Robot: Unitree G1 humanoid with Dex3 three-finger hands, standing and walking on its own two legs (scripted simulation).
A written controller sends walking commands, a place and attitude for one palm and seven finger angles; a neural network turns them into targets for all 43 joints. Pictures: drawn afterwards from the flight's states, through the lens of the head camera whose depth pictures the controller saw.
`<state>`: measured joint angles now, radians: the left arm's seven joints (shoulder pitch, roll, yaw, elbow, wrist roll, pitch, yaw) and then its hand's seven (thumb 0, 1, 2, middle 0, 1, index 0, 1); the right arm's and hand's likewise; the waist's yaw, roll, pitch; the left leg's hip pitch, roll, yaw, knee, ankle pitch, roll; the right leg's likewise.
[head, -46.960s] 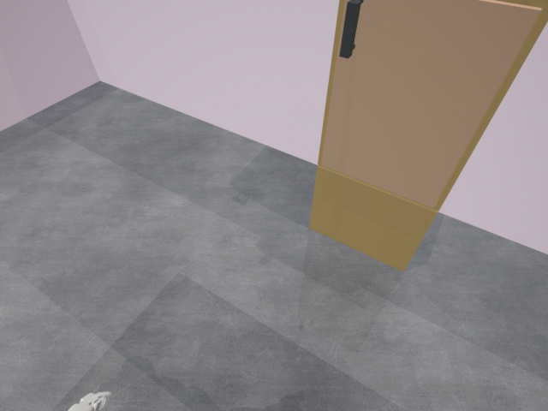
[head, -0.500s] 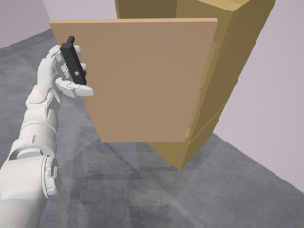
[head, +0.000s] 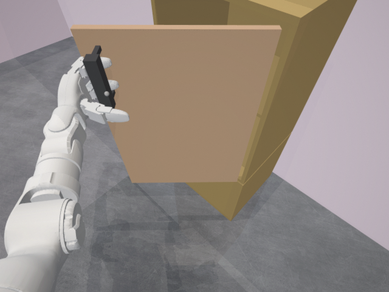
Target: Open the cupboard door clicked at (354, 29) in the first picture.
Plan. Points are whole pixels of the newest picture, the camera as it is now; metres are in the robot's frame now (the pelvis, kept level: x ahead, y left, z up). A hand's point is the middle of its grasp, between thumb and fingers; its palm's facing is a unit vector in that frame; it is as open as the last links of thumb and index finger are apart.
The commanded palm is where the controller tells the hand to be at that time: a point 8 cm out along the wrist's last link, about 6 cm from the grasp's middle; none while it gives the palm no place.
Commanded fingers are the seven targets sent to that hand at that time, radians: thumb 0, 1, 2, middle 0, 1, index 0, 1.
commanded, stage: slide the fingers in behind the handle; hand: left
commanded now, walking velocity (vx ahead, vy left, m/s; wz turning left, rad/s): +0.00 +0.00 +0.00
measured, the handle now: (103, 79) +0.52 +0.19 +0.16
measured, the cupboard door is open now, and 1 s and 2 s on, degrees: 44 44 84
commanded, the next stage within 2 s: close the thumb around the handle in 0.18 s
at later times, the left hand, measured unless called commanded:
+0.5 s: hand (109, 94) +0.47 +0.16 +0.16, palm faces +0.03 -1.00 +0.00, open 12.7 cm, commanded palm +0.45 +0.21 +0.16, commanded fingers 0.00 0.17 0.59 -0.35 -1.27 -0.35 -1.27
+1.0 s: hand (109, 93) +0.47 +0.16 +0.16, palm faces +0.04 -1.00 +0.01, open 5.9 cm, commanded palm +0.44 +0.21 +0.16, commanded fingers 0.00 0.90 0.90 -0.40 -1.35 -0.40 -1.35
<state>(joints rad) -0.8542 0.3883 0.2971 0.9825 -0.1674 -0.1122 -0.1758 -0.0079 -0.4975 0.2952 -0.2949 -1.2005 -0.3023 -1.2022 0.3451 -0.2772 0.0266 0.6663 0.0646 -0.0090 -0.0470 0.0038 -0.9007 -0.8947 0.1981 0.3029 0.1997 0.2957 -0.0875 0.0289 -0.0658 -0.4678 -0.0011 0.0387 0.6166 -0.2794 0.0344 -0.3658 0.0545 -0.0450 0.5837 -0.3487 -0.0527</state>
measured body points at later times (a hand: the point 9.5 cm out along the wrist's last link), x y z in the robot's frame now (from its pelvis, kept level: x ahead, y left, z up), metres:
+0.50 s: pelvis -0.01 +0.01 +0.00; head +0.03 +0.00 +0.45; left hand +0.46 +0.22 +0.17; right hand +0.04 -0.26 -0.12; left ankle +0.02 +0.10 -0.73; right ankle -0.04 -0.08 -0.73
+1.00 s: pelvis +0.00 +0.00 +0.00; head +0.04 -0.01 +0.45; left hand +0.46 +0.22 +0.17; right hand +0.06 -0.26 -0.12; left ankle +0.02 +0.10 -0.73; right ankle -0.04 -0.08 -0.73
